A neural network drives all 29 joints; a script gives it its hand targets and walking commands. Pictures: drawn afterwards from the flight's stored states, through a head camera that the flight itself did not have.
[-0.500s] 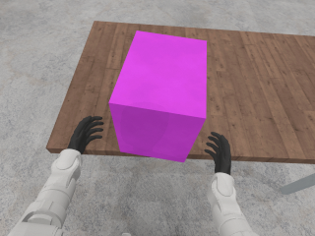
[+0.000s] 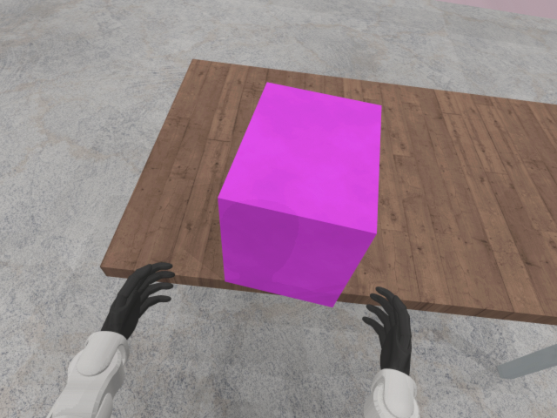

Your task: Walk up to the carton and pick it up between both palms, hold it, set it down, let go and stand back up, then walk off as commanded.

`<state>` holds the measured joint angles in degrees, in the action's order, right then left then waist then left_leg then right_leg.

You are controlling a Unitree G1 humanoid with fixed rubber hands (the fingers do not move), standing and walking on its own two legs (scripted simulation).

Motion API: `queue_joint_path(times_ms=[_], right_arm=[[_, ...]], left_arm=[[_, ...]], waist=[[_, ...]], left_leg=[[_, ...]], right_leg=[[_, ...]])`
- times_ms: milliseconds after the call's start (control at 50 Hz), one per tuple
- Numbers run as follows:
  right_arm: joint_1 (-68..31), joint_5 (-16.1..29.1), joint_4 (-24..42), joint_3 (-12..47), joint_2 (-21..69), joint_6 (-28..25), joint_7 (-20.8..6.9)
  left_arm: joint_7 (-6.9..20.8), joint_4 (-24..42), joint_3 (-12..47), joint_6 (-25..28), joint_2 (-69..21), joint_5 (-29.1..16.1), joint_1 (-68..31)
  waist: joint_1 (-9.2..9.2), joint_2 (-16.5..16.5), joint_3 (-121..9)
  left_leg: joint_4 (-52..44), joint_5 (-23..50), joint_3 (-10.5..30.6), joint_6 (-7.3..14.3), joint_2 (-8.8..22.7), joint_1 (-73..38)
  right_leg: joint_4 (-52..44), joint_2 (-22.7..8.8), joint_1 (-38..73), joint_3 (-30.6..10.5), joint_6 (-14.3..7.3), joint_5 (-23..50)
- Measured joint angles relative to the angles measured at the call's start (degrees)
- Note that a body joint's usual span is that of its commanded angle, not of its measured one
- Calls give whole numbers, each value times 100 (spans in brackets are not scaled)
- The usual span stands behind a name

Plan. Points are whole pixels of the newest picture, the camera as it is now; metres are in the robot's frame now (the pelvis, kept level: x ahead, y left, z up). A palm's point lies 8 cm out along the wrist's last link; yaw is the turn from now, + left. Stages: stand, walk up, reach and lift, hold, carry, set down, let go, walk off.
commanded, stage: set down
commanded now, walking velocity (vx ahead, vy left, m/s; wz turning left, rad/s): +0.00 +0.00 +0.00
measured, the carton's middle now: (300, 196) +0.51 -0.01 -0.01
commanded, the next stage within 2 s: none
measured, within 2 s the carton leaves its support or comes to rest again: neither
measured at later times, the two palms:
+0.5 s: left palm (114, 378) +0.18 +0.22 -0.03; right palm (416, 407) +0.18 -0.17 -0.02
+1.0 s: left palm (126, 383) +0.18 +0.21 -0.04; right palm (447, 417) +0.17 -0.21 -0.03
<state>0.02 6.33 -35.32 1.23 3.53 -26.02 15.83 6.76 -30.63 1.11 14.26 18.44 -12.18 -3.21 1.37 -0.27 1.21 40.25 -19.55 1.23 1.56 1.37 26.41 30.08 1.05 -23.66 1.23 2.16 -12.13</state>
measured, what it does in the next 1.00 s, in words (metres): stands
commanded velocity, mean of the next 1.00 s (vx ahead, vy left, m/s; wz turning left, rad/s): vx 0.00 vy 0.00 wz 0.00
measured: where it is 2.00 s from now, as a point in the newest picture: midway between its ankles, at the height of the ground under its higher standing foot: outside the picture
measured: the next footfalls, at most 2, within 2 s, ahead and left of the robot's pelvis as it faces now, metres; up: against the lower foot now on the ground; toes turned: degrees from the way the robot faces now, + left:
none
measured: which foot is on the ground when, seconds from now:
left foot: down 0.00-1.00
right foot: down 0.00-1.00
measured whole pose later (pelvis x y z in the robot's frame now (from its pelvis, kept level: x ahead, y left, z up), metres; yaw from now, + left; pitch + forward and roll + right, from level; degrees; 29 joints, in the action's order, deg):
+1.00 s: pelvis +0.01 -0.02 +0.01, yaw +0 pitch -13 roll -1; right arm 16.5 2.2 -28.2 -0.7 -2.8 -10.5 6.7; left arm 2.6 -26.8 2.7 2.8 15.9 -9.1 12.5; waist 2.2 -0.6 7.5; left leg 31.3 -19.5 -0.1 0.3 0.8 -1.2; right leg 28.6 0.6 0.2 -0.4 0.6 -15.8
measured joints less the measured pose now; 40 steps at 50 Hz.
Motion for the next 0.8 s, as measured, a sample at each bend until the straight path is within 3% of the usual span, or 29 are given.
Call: queue_joint_path(times_ms=[320,540,800], right_arm=[[1126,20,580,149,-98,85,-236],[1742,-83,724,114,-291,436,-496],[1575,-339,612,-145,-473,1194,-815]], left_arm=[[-76,1037,323,-172,61,-83,1366],[-188,927,493,-330,8,-18,1828],[-437,515,418,-813,-156,177,1618]], waist=[[119,37,639],[153,-29,693],[114,-53,640]], left_leg=[[-316,-131,-86,29,-20,-1513],[-531,-119,-123,10,-35,-2184],[-691,-72,-153,-49,-65,-2621]], right_leg=[[-255,-16,1454,-102,9,-137],[-303,-28,2037,-149,-18,-203],[-142,-56,2321,-184,-76,-321]])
